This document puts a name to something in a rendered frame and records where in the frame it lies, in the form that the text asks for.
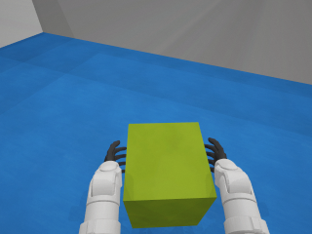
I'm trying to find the robot right forearm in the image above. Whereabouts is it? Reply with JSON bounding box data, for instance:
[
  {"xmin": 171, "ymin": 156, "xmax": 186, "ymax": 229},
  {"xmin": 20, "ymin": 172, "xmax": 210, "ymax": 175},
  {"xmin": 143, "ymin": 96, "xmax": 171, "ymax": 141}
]
[{"xmin": 214, "ymin": 159, "xmax": 270, "ymax": 234}]

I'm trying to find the robot left hand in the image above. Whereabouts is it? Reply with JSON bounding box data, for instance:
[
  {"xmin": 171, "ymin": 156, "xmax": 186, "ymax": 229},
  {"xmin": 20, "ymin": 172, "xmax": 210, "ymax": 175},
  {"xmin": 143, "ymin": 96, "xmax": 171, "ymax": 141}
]
[{"xmin": 103, "ymin": 140, "xmax": 127, "ymax": 174}]

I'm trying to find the carton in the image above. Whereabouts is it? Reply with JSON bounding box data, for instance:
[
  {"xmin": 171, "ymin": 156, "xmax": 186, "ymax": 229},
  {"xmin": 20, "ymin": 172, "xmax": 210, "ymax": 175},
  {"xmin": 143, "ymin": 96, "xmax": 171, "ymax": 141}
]
[{"xmin": 123, "ymin": 122, "xmax": 217, "ymax": 229}]

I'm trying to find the robot right hand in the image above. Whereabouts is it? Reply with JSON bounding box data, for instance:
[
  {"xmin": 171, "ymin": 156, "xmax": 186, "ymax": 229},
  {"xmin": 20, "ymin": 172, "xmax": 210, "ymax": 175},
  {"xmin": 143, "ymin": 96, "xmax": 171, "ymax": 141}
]
[{"xmin": 204, "ymin": 137, "xmax": 227, "ymax": 173}]

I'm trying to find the robot left forearm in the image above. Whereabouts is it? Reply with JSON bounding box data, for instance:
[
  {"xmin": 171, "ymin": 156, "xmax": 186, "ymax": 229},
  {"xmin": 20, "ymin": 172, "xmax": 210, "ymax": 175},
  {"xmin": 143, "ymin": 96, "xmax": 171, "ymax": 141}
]
[{"xmin": 79, "ymin": 161, "xmax": 123, "ymax": 234}]

